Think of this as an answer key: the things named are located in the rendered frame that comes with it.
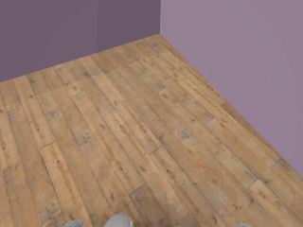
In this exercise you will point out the robot left thigh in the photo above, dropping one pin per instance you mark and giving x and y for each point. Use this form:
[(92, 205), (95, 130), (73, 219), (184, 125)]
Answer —
[(119, 220)]

